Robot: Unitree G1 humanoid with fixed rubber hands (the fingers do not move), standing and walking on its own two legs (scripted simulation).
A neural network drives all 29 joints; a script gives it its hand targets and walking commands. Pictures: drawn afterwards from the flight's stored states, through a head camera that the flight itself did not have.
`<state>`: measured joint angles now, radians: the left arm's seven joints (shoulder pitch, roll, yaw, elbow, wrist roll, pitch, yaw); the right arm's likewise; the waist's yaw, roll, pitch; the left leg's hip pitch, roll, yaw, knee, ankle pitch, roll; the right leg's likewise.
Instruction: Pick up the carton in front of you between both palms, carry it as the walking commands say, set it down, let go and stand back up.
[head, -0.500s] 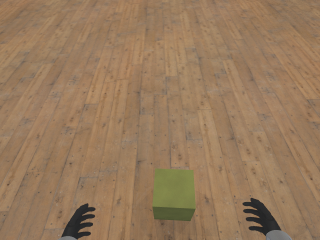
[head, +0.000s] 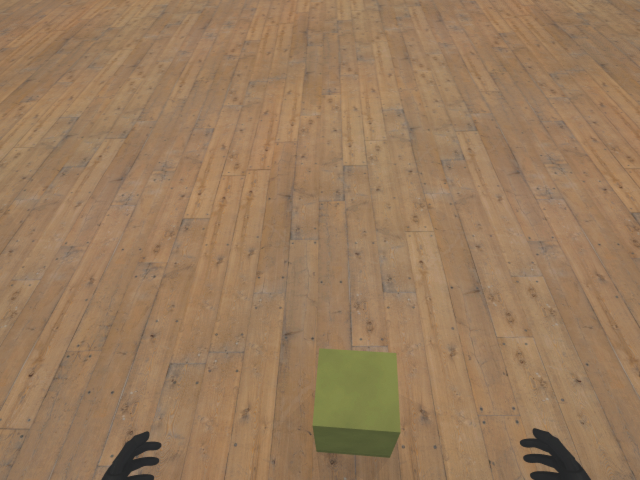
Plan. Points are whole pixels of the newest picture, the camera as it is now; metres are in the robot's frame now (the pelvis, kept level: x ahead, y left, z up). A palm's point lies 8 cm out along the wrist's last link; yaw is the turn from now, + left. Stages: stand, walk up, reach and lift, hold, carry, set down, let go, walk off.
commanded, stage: stand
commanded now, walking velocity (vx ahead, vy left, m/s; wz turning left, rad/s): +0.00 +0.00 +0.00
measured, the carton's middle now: (355, 404) +0.42 -0.06 -0.65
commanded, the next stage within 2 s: none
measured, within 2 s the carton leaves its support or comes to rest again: neither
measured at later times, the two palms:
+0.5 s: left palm out of the picture +0.09 +0.29 -0.09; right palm out of the picture +0.09 -0.30 -0.09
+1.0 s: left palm out of the picture +0.07 +0.30 -0.09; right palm out of the picture +0.07 -0.31 -0.10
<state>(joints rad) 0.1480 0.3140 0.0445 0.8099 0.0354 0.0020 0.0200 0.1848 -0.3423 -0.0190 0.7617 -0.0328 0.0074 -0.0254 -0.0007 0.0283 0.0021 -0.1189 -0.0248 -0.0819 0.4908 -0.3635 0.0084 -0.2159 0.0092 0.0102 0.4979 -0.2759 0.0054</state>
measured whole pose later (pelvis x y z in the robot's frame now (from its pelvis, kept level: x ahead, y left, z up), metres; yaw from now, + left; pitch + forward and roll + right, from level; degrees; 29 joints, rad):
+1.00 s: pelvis -0.03 -0.01 +0.01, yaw +0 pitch -2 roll +0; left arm 0.12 0.37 0.03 1.00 0.02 -0.01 0.01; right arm 0.15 -0.39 0.00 0.96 -0.02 -0.01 -0.02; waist 0.01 0.02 0.03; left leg -0.06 -0.02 -0.09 0.36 -0.26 -0.01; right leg -0.16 0.01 0.00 0.37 -0.17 -0.01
